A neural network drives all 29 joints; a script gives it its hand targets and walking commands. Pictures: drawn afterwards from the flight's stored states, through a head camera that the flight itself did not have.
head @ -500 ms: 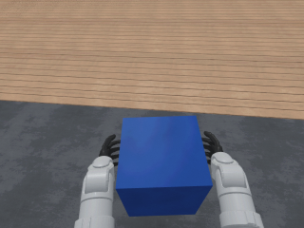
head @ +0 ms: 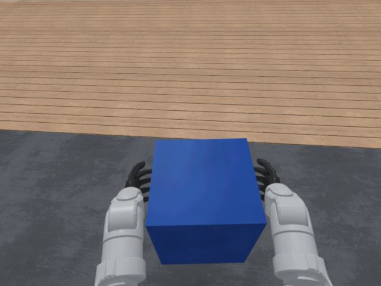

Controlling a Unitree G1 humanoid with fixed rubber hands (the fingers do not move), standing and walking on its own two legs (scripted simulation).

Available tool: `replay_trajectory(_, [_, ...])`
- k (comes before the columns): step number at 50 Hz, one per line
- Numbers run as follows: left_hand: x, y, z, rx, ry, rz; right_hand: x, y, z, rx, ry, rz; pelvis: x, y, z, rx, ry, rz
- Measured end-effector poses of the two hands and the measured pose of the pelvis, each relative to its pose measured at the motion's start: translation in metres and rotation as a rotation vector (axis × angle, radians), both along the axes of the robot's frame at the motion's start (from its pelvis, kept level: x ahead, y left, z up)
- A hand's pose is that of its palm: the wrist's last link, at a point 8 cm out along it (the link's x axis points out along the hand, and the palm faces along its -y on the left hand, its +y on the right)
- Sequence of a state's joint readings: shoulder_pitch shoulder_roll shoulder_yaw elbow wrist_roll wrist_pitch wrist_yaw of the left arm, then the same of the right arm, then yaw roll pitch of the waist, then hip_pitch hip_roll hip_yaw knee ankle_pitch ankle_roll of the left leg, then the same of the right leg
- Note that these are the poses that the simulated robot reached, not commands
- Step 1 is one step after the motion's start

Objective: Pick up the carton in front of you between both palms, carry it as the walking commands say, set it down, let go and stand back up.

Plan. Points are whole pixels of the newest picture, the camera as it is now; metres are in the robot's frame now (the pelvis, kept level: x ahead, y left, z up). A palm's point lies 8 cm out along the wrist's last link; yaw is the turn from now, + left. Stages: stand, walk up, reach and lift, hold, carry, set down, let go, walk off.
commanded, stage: hold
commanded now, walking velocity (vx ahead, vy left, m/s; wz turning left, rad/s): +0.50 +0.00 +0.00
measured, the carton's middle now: (202, 204) +0.30 +0.00 -0.02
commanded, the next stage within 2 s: carry in 0.02 s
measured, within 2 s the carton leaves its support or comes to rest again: neither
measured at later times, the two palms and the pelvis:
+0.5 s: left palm (149, 149) +0.41 +0.12 +0.07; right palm (273, 151) +0.39 -0.18 +0.07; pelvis +0.14 -0.01 -0.02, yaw -4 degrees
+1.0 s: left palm (167, 85) +0.66 +0.08 +0.10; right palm (261, 85) +0.66 -0.22 +0.08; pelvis +0.42 -0.06 +0.00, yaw -1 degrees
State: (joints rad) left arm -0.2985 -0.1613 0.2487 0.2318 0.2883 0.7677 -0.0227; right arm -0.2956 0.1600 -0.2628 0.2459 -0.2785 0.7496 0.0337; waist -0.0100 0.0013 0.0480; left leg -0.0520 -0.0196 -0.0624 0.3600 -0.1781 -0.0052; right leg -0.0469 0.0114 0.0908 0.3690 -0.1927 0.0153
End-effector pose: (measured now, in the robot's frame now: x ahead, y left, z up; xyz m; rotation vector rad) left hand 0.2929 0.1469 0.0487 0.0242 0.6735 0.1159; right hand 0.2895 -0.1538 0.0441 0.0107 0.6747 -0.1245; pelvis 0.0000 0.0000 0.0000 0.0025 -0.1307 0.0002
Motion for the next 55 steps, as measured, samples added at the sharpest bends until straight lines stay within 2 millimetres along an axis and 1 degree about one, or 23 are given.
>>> replay_trajectory(3, [0.003, 0.000, 0.002, -0.002, -0.012, 0.001, 0.003, 0.000, 0.002, -0.003, -0.012, -0.001, 0.003, 0.000, -0.002, -0.001, 0.050, -0.006])
replay_trajectory(6, [0.011, -0.001, 0.006, -0.005, -0.024, 0.003, 0.010, -0.001, 0.007, -0.004, -0.024, -0.005, 0.011, 0.000, -0.003, 0.000, 0.100, -0.015])
replay_trajectory(9, [0.024, -0.005, 0.013, -0.021, -0.053, 0.010, 0.022, -0.005, 0.014, 0.009, -0.053, -0.020, 0.021, -0.002, -0.007, 0.000, 0.136, -0.031])
replay_trajectory(12, [0.040, -0.014, 0.022, -0.040, -0.082, 0.010, 0.034, -0.013, 0.022, 0.016, -0.083, -0.043, 0.037, -0.007, -0.011, -0.002, 0.162, -0.041])
replay_trajectory(15, [0.059, -0.025, 0.029, -0.043, -0.100, -0.002, 0.048, -0.024, 0.029, 0.027, -0.101, -0.068, 0.058, -0.012, -0.015, -0.009, 0.188, -0.034])
replay_trajectory(17, [0.070, -0.029, 0.030, -0.044, -0.098, -0.006, 0.058, -0.027, 0.031, 0.027, -0.098, -0.079, 0.073, -0.014, -0.017, -0.012, 0.204, -0.013])
replay_trajectory(19, [0.080, -0.027, 0.028, -0.047, -0.086, 0.004, 0.069, -0.026, 0.031, 0.034, -0.086, -0.085, 0.090, -0.014, -0.019, -0.004, 0.214, -0.005])
replay_trajectory(22, [0.095, -0.023, 0.023, -0.065, -0.060, 0.024, 0.085, -0.022, 0.028, 0.041, -0.062, -0.091, 0.117, -0.012, -0.021, 0.027, 0.227, -0.040])
replay_trajectory(24, [0.106, -0.025, 0.022, -0.054, -0.032, 0.014, 0.093, -0.024, 0.023, 0.050, -0.033, -0.107, 0.134, -0.012, -0.018, 0.015, 0.234, -0.062])
replay_trajectory(27, [0.129, -0.035, 0.024, -0.045, 0.000, -0.010, 0.106, -0.034, 0.020, 0.066, -0.001, -0.141, 0.163, -0.016, -0.013, -0.008, 0.239, -0.068])
replay_trajectory(29, [0.146, -0.045, 0.025, -0.043, -0.003, -0.022, 0.119, -0.043, 0.020, 0.074, -0.005, -0.159, 0.184, -0.023, -0.014, -0.018, 0.238, -0.058])
replay_trajectory(32, [0.174, -0.056, 0.023, -0.048, -0.044, -0.010, 0.152, -0.055, 0.018, 0.077, -0.045, -0.149, 0.218, -0.037, -0.026, -0.018, 0.215, -0.031])
replay_trajectory(34, [0.190, -0.058, 0.020, -0.044, -0.039, 0.017, 0.177, -0.058, 0.017, 0.083, -0.039, -0.124, 0.238, -0.046, -0.028, -0.019, 0.211, -0.014])
replay_trajectory(36, [0.202, -0.057, 0.021, -0.052, -0.012, 0.053, 0.200, -0.057, 0.020, 0.081, -0.010, -0.089, 0.258, -0.053, -0.022, -0.012, 0.210, -0.001])
replay_trajectory(38, [0.214, -0.055, 0.027, -0.056, 0.003, 0.090, 0.224, -0.054, 0.027, 0.077, 0.006, -0.054, 0.278, -0.058, -0.013, -0.004, 0.213, 0.007])
replay_trajectory(40, [0.231, -0.054, 0.035, -0.059, -0.001, 0.118, 0.247, -0.053, 0.035, 0.074, 0.003, -0.027, 0.300, -0.062, -0.006, 0.009, 0.215, 0.009])
replay_trajectory(42, [0.252, -0.054, 0.044, -0.058, -0.016, 0.130, 0.271, -0.053, 0.042, 0.076, -0.011, -0.013, 0.323, -0.065, -0.001, 0.021, 0.215, 0.008])
replay_trajectory(45, [0.291, -0.057, 0.052, -0.049, -0.033, 0.122, 0.307, -0.056, 0.047, 0.081, -0.028, -0.018, 0.358, -0.066, 0.002, 0.036, 0.214, -0.001])
replay_trajectory(48, [0.334, -0.061, 0.053, -0.042, -0.037, 0.096, 0.342, -0.061, 0.045, 0.084, -0.034, -0.042, 0.396, -0.064, 0.001, 0.044, 0.208, -0.012])
replay_trajectory(51, [0.380, -0.064, 0.046, -0.037, -0.031, 0.068, 0.379, -0.063, 0.037, 0.086, -0.028, -0.070, 0.438, -0.060, -0.006, 0.044, 0.200, -0.018])
replay_trajectory(55, [0.444, -0.061, 0.026, -0.047, -0.017, 0.042, 0.436, -0.060, 0.020, 0.076, -0.017, -0.097, 0.500, -0.051, -0.021, 0.046, 0.183, -0.036])
